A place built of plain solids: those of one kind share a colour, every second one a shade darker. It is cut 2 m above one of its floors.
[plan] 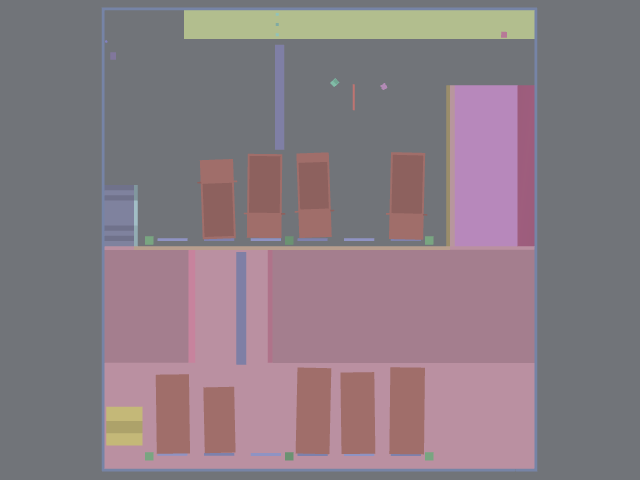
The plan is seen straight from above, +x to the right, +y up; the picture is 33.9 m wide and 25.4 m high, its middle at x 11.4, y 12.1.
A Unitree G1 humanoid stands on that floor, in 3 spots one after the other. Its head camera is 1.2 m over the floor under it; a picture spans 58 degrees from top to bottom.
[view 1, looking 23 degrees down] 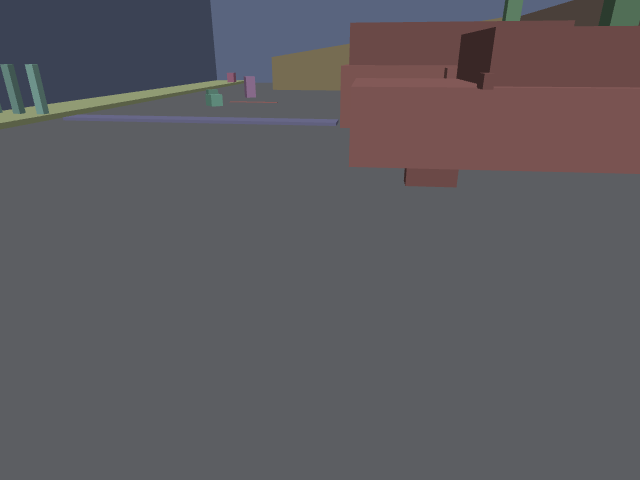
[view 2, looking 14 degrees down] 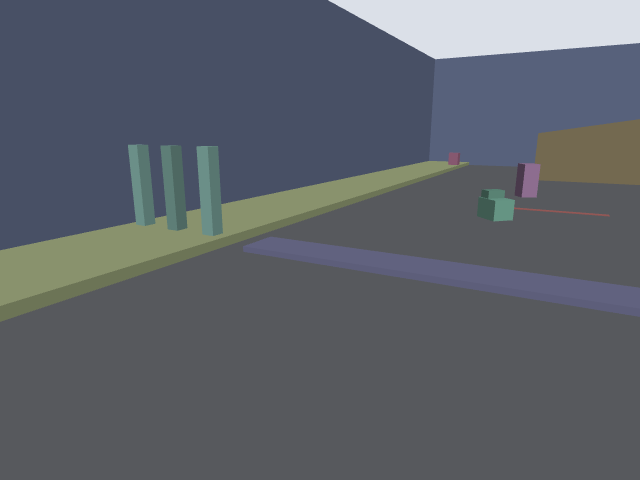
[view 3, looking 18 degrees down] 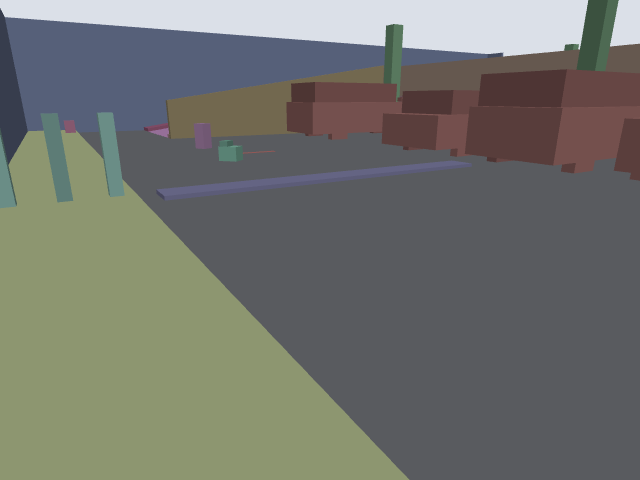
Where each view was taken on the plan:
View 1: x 0.78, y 16.02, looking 8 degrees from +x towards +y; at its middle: ground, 3.07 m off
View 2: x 5.63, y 19.66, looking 29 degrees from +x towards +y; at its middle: ground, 4.96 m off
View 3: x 3.50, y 23.50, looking -31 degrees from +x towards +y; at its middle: ground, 3.88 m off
